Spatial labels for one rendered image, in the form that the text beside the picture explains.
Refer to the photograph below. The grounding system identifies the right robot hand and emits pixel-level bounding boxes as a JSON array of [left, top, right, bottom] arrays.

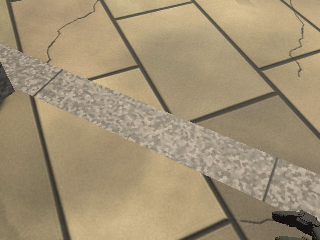
[[272, 210, 320, 240]]

